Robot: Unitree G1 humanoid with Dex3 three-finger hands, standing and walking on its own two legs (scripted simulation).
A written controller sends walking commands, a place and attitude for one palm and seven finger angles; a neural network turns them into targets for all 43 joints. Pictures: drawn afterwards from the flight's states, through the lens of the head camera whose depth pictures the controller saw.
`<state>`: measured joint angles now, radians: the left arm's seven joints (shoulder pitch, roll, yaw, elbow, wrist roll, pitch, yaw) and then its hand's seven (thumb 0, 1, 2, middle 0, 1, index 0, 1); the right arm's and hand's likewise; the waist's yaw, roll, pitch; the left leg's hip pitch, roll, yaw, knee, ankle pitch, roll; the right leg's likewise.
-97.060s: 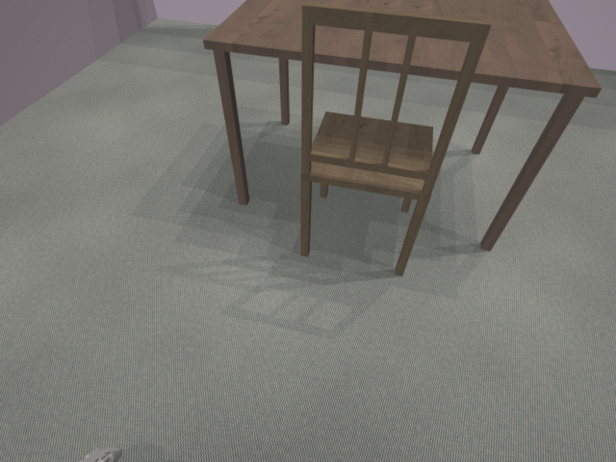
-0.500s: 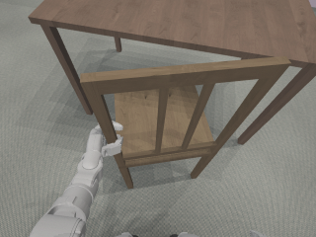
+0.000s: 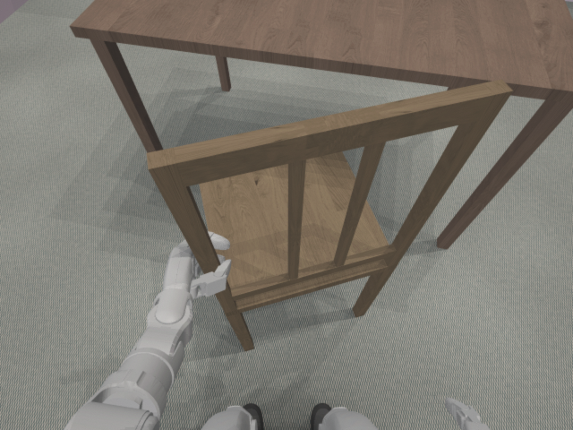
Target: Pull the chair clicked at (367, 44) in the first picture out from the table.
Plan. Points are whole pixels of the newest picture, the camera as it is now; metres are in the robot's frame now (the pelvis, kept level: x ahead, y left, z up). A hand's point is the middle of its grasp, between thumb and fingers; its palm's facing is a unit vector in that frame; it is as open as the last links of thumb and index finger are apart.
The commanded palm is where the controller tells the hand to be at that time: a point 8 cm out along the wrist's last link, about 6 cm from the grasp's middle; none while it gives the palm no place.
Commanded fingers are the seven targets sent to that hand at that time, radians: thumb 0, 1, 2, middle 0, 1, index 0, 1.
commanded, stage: step backward, pulling the chair out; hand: left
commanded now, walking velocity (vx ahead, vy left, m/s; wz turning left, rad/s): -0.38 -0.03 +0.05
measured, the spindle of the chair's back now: (294, 231) +0.41 -0.01 -0.04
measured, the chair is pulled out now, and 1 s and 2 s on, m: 0.22 0.25 0.43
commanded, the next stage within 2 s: stop walking, hand still on the chair in 1.84 s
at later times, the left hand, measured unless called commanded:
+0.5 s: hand (216, 283) +0.33 +0.12 -0.06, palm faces +0.00 -0.98 -0.20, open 5.9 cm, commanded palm +0.32 +0.17 -0.06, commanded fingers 0.00 0.90 0.90 -0.50 -1.45 -0.50 -1.45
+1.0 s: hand (220, 297) +0.31 +0.11 -0.06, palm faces +0.00 -0.98 -0.20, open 5.9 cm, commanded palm +0.29 +0.16 -0.06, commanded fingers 0.00 0.90 0.90 -0.50 -1.45 -0.50 -1.45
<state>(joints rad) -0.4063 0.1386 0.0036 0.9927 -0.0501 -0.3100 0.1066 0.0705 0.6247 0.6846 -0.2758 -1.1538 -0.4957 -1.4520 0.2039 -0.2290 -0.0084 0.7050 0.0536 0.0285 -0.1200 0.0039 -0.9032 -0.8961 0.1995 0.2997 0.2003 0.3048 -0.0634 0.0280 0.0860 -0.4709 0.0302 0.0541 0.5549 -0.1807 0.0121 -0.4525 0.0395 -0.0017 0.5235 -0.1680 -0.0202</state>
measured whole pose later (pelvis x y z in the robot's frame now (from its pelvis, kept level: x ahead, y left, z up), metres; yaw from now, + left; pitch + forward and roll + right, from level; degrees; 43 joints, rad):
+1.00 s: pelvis -0.05 -0.02 +0.00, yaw +0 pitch +3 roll +0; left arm -0.42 0.17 0.05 0.92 -0.02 -0.26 0.11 0.04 0.58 0.71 -0.27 -1.20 -0.50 -1.45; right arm 0.15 -0.20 -0.01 0.71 0.03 0.00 -0.10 0.00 -0.90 -0.90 0.20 0.30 0.20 0.30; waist -0.08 0.01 0.16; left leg -0.49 0.00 -0.05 0.82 -0.44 -0.04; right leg -0.46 0.02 -0.02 0.59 -0.19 -0.04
